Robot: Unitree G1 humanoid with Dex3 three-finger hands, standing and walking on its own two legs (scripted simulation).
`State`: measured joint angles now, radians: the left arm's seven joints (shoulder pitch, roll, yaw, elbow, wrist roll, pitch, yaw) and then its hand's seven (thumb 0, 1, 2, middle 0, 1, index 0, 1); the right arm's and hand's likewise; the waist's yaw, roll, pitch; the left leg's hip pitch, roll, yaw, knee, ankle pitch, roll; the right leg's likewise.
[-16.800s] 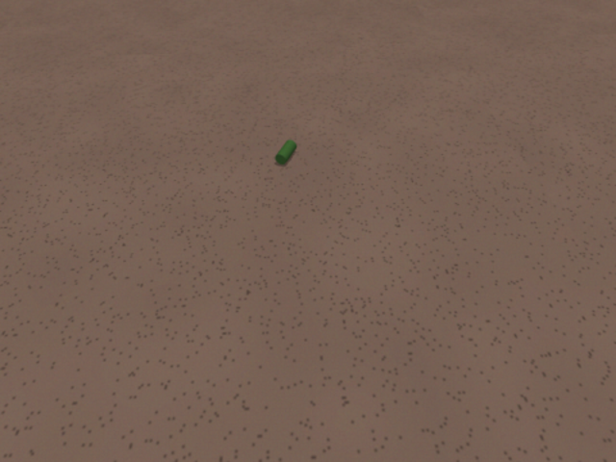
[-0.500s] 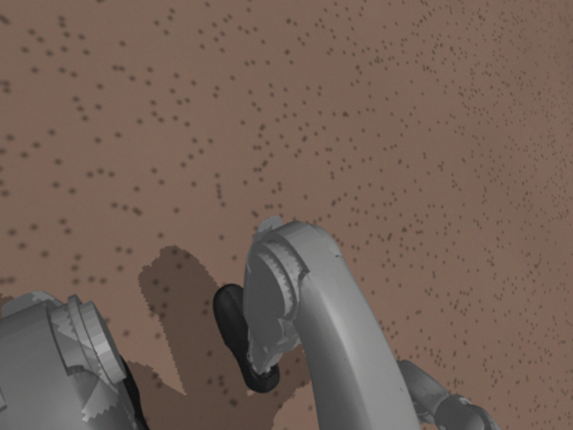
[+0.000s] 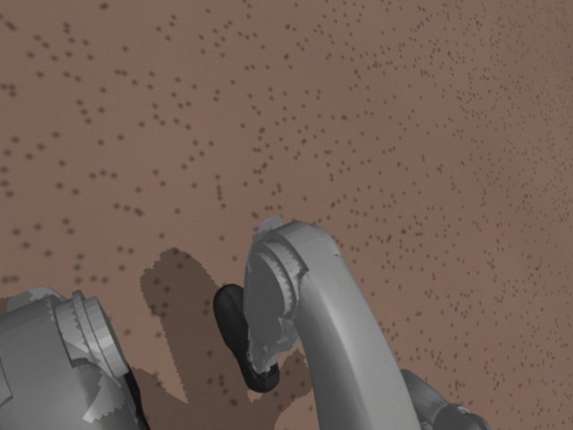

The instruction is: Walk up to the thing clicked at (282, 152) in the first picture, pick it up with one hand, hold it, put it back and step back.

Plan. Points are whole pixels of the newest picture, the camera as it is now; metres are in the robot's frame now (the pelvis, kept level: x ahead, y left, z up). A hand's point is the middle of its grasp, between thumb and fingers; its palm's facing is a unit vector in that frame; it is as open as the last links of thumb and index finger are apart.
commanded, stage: close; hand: left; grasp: from above
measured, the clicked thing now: out of the picture +0.43 +0.36 -0.27
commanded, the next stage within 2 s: settle in 0.66 s
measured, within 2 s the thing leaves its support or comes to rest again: leaves its support in 1.04 s
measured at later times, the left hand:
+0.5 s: hand out of the picture +0.42 +0.36 -0.25, palm faces -0.42 -0.17 -0.89, open 9.4 cm
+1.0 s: hand out of the picture +0.42 +0.36 -0.24, palm faces -0.41 -0.19 -0.89, open 9.2 cm
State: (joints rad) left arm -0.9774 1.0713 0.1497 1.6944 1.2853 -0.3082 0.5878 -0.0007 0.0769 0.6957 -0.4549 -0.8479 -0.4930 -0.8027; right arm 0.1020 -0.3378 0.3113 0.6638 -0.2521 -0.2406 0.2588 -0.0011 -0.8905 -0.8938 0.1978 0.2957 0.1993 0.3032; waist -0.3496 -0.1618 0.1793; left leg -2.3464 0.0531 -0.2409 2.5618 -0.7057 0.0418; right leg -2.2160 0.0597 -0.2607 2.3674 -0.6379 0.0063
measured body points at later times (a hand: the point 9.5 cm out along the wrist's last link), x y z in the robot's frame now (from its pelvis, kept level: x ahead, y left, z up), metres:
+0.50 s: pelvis +0.00 +0.00 +0.00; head +0.27 +0.13 +0.33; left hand +0.44 +0.37 -0.20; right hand +0.08 -0.25 -0.06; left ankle +0.07 +0.12 -0.27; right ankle +0.12 -0.10 -0.27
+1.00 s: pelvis +0.00 +0.00 +0.00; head +0.26 +0.15 +0.33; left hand +0.44 +0.37 -0.19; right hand +0.07 -0.25 -0.05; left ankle +0.07 +0.12 -0.27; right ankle +0.12 -0.10 -0.27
